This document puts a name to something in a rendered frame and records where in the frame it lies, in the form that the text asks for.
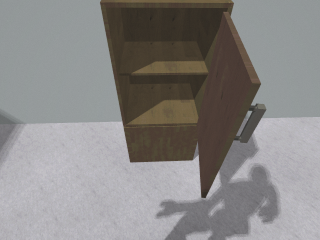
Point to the handle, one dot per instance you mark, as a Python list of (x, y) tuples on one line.
[(258, 111)]

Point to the cupboard door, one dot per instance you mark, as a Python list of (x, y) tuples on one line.
[(231, 87)]

